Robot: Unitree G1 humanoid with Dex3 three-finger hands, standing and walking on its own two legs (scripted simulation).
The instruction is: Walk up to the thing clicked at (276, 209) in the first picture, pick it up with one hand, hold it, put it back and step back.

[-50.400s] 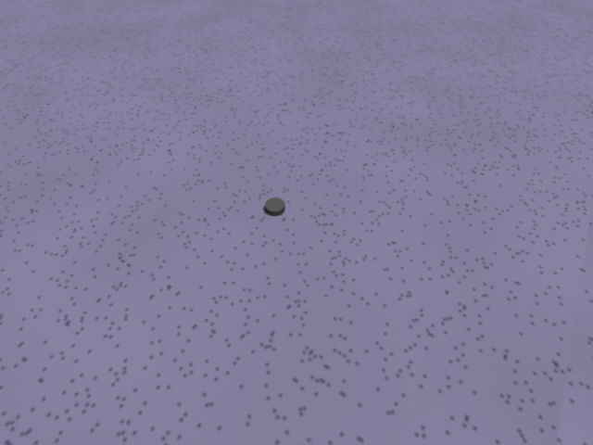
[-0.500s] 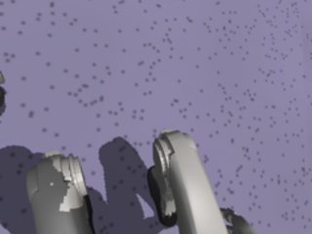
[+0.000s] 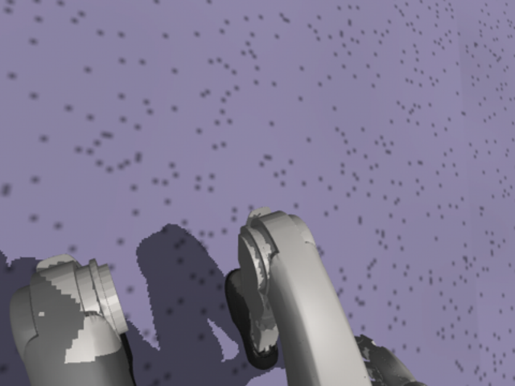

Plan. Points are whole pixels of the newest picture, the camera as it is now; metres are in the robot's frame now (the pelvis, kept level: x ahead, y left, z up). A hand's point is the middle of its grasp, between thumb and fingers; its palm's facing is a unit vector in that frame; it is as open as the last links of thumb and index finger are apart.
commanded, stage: rest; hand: left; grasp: from above
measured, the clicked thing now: out of the picture +0.45 +0.37 -0.24
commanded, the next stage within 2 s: open in 1.04 s
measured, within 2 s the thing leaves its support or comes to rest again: rests again in 0.86 s
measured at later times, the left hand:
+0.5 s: hand out of the picture +0.45 +0.34 -0.24, palm faces -0.45 -0.15 -0.88, open 9.9 cm
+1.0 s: hand out of the picture +0.45 +0.34 -0.25, palm faces -0.45 -0.16 -0.88, open 9.8 cm
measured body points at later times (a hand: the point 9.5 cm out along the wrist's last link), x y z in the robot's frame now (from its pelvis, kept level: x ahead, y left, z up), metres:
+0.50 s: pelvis +0.00 +0.00 -0.01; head +0.27 +0.13 +0.33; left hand +0.47 +0.35 -0.19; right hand +0.06 -0.26 -0.07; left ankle +0.06 +0.14 -0.27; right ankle +0.10 -0.13 -0.27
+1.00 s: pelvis +0.00 +0.01 -0.01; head +0.27 +0.14 +0.32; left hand +0.47 +0.35 -0.20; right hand +0.06 -0.24 -0.06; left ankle +0.06 +0.14 -0.27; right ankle +0.10 -0.13 -0.27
